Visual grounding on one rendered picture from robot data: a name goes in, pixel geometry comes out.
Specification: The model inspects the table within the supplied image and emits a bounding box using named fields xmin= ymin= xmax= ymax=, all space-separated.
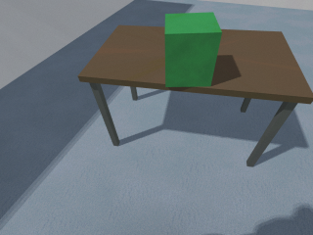
xmin=78 ymin=24 xmax=313 ymax=167

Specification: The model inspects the carton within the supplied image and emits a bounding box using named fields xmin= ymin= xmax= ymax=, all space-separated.
xmin=164 ymin=12 xmax=222 ymax=87

